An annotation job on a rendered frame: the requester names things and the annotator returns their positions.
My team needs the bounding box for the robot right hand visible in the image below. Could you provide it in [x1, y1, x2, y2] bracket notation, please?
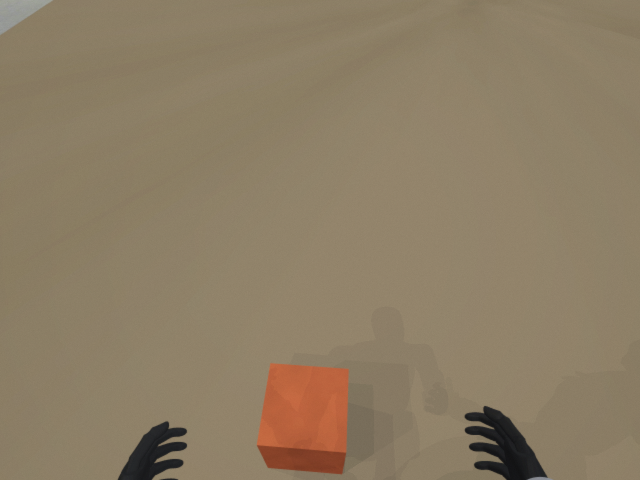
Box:
[465, 406, 548, 480]

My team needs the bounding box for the carton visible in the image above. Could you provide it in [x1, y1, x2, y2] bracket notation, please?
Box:
[257, 363, 349, 474]

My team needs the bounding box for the robot left hand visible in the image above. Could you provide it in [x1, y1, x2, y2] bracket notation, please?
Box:
[118, 421, 187, 480]

